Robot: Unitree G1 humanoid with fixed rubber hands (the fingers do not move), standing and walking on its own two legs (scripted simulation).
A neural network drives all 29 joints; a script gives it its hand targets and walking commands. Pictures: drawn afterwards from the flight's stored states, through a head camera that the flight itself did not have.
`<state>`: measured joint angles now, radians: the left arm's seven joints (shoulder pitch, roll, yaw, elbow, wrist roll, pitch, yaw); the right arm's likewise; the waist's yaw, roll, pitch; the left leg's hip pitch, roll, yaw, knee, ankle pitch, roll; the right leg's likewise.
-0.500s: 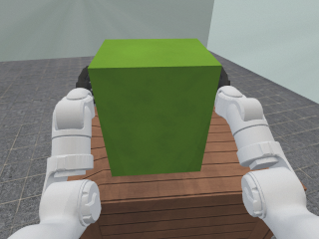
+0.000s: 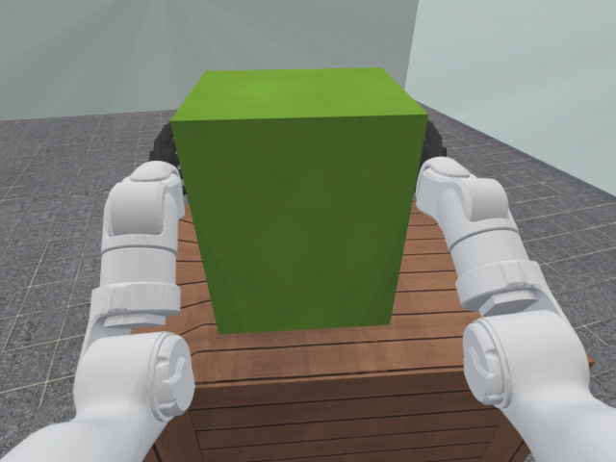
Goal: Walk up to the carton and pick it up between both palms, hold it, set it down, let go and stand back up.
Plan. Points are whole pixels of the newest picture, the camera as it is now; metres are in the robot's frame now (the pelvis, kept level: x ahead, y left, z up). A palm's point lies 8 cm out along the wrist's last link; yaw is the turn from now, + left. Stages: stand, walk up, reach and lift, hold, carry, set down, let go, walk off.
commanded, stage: hold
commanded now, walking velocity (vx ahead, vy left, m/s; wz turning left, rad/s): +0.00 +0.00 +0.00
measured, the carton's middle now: (300, 201) +0.39 +0.01 +0.23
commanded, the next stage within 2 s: none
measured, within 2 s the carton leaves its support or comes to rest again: neither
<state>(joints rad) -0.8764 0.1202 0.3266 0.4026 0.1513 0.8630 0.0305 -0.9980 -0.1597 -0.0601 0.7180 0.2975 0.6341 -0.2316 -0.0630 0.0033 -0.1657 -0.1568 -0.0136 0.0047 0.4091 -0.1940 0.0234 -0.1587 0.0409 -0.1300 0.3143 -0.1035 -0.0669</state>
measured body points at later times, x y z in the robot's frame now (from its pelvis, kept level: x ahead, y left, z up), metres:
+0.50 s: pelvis +0.01 -0.01 +0.00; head -0.08 +0.00 +0.44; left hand +0.38 +0.17 +0.26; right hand +0.39 -0.16 +0.27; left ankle +0.02 +0.10 -0.74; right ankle +0.05 -0.07 -0.74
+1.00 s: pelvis +0.02 +0.00 +0.00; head -0.07 +0.01 +0.44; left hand +0.40 +0.17 +0.26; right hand +0.40 -0.16 +0.27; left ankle +0.02 +0.10 -0.74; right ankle +0.05 -0.07 -0.74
